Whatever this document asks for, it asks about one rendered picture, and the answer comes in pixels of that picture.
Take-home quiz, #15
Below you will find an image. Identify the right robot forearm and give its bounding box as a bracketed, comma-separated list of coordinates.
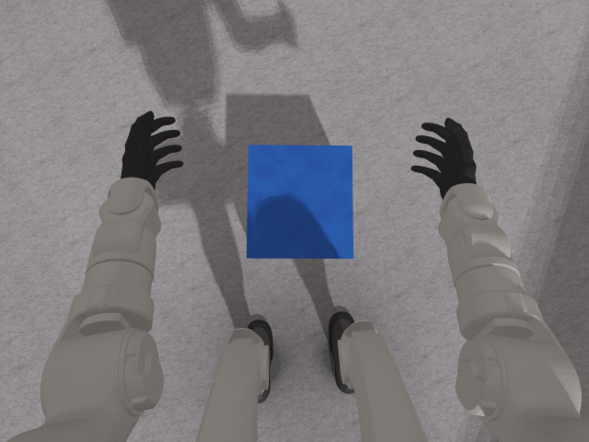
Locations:
[438, 183, 582, 412]

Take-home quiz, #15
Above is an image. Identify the carton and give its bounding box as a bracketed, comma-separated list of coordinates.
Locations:
[247, 145, 353, 259]

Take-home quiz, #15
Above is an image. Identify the right robot hand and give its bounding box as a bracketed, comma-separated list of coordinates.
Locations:
[411, 118, 477, 199]

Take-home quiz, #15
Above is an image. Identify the left robot forearm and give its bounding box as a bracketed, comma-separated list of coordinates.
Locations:
[40, 178, 161, 418]

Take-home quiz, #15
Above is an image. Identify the left robot upper arm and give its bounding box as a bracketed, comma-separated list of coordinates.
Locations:
[6, 328, 164, 442]

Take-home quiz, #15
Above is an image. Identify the left robot hand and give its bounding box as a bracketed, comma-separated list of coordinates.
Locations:
[121, 111, 183, 190]

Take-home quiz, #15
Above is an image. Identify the right robot shin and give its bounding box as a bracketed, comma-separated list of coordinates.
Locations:
[341, 320, 389, 385]

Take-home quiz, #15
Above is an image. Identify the left robot thigh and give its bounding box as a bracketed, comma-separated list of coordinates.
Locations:
[196, 338, 269, 442]

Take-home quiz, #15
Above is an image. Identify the right robot upper arm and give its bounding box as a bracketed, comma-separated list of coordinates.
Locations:
[455, 334, 589, 442]

